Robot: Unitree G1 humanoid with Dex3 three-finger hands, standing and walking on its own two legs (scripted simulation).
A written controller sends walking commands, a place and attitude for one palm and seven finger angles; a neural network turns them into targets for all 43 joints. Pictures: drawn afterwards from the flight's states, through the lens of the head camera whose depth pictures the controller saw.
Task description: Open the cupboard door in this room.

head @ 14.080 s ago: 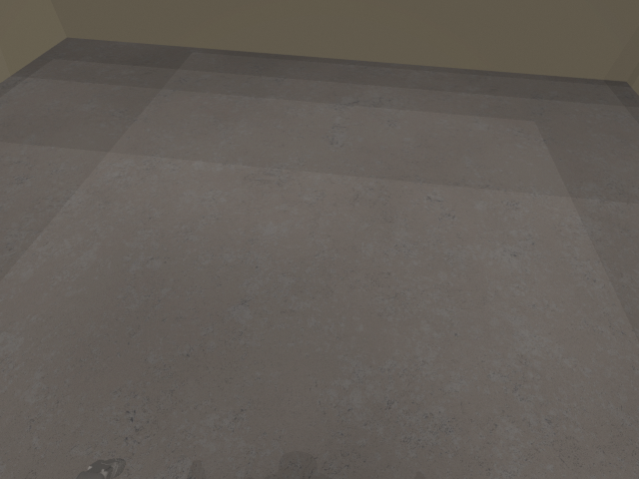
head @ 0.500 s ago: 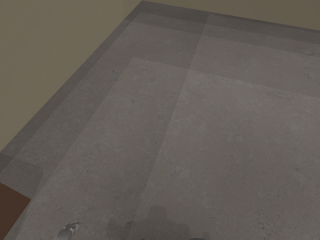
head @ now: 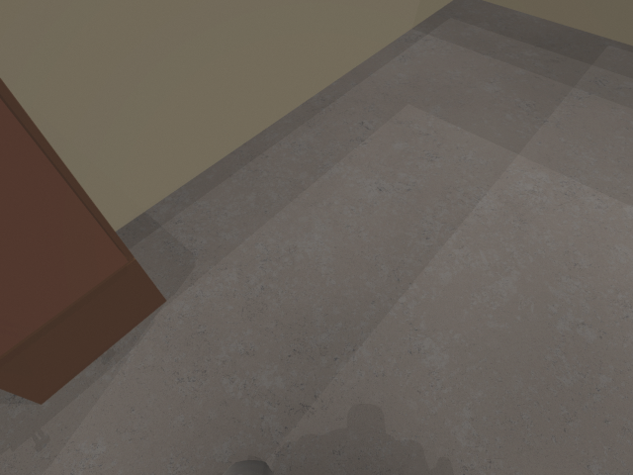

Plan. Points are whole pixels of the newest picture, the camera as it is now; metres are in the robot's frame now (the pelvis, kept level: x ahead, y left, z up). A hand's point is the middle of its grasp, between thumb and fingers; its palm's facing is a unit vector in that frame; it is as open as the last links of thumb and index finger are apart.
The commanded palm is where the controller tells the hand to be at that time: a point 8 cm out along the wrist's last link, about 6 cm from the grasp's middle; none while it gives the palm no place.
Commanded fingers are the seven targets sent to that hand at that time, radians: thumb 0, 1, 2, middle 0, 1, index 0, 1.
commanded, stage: turn to face it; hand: left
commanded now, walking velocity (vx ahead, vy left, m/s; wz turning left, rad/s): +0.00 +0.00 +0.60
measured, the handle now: out of the picture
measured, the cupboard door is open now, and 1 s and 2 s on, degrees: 0 0 0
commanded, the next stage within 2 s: take the last steps up to it in 1.52 s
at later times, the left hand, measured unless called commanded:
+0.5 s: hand out of the picture +0.09 +0.25 -0.15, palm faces +0.28 -0.92 -0.27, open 7.4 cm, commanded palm none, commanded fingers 0.00 0.90 0.90 -0.20 -0.30 -0.20 -0.30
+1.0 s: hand out of the picture -0.10 +0.20 -0.18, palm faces +0.61 -0.75 -0.26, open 7.4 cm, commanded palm none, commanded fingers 0.00 0.90 0.90 -0.20 -0.30 -0.20 -0.30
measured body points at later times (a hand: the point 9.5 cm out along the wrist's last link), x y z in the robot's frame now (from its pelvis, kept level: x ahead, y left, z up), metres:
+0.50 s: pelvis +0.01 +0.01 +0.00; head +0.05 +0.02 +0.45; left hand +0.07 +0.30 -0.13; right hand +0.15 -0.22 -0.15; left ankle -0.03 +0.13 -0.74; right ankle +0.06 -0.12 -0.71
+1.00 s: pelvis +0.00 +0.01 -0.01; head +0.02 +0.04 +0.44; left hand -0.13 +0.24 -0.16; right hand +0.24 -0.15 -0.14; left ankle -0.08 +0.09 -0.74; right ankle +0.07 -0.11 -0.74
